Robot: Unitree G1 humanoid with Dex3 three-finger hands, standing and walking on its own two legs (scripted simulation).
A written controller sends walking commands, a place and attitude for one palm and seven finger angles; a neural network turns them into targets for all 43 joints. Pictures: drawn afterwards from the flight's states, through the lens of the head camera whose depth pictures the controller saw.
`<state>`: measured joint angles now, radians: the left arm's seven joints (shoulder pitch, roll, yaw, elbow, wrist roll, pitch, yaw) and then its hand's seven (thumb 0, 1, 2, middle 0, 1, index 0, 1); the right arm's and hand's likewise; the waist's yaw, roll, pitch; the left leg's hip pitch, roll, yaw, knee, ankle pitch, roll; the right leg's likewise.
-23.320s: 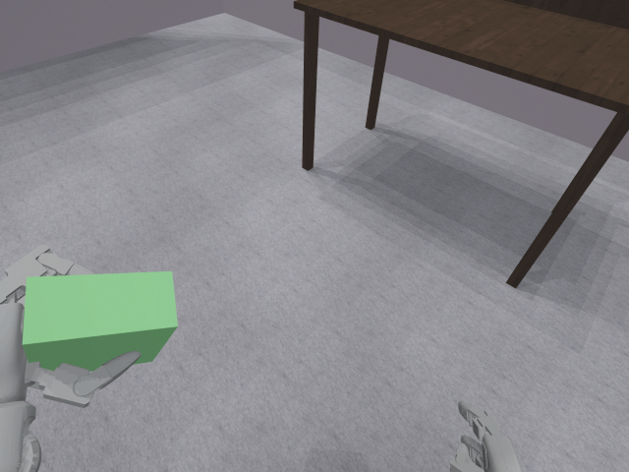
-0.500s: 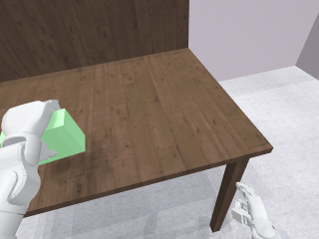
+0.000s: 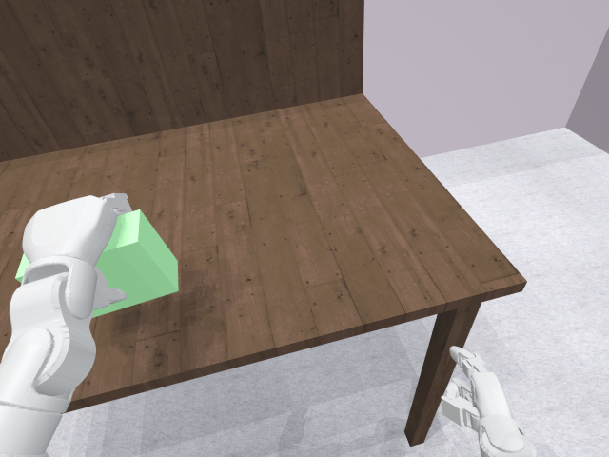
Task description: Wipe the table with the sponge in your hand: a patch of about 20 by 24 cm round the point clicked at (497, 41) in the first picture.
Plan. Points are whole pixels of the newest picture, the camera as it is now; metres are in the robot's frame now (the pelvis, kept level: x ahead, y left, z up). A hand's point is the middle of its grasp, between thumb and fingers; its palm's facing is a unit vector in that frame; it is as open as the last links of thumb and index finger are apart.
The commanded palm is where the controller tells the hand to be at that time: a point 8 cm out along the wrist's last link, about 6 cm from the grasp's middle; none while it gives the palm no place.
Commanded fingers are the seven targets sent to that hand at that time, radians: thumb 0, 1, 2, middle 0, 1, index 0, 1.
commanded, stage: lower the sponge onto the table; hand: left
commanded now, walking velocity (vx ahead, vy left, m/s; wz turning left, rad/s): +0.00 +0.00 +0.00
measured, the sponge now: (114, 275) +0.26 +0.30 +0.13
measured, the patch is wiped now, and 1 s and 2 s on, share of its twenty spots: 0.00 0.00 0.05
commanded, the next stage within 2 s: wipe forward along the first lane in 1.62 s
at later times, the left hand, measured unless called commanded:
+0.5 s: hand (106, 275) +0.25 +0.30 +0.14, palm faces +0.05 -0.05 -1.00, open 9.8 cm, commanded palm +0.22 +0.29 +0.22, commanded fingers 0.00 0.10 1.30 -1.20 -1.60 -1.20 -1.60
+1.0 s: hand (114, 284) +0.25 +0.30 +0.13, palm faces +0.05 -0.06 -1.00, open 9.8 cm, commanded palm +0.22 +0.29 +0.20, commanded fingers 0.00 0.10 1.30 -1.20 -1.60 -1.20 -1.60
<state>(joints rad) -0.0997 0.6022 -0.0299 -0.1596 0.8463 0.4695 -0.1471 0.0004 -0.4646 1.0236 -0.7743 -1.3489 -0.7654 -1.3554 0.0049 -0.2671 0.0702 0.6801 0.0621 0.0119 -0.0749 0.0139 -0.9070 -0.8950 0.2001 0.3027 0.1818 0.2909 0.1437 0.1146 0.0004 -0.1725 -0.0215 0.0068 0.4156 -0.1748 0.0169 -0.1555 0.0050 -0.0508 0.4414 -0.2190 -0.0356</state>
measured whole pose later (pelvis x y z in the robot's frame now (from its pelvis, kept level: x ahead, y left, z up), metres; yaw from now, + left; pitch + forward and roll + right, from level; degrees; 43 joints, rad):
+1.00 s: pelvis +0.01 +0.00 +0.00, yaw +0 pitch -4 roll +0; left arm 0.01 0.57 -0.03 -0.12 0.87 0.38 -0.09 0.00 -0.46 1.02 -0.77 -1.35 -0.77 -1.36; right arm 0.03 -0.26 0.06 0.68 0.05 0.00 -0.07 0.01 -0.91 -0.90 0.20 0.30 0.20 0.30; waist 0.14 0.11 0.00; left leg -0.17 -0.01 0.00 0.43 -0.19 0.01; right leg -0.14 0.02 -0.05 0.43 -0.22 -0.04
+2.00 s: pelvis +0.01 -0.01 +0.00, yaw +1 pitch -3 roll +0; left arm -0.08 0.56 -0.02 0.11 0.92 0.30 -0.06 -0.01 -0.47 1.03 -0.78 -1.35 -0.77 -1.35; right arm 0.07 -0.27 0.05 0.70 0.06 0.00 -0.09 0.01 -0.91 -0.89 0.20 0.30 0.20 0.30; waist 0.11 0.10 -0.01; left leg -0.21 -0.01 -0.02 0.45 -0.20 0.01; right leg -0.17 0.02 -0.07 0.44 -0.23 -0.05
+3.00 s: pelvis +0.00 +0.00 -0.01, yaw +1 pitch +5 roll -1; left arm -0.57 0.65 0.02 0.78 0.98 0.07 -0.02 0.03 -0.50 1.07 -0.79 -1.34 -0.78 -1.35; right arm 0.24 -0.29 0.01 0.73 0.09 0.07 -0.08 0.01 -0.91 -0.89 0.20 0.30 0.20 0.30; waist 0.04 0.07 -0.07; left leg -0.42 -0.01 -0.02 0.55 -0.22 0.02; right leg -0.37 0.02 -0.07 0.52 -0.23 -0.04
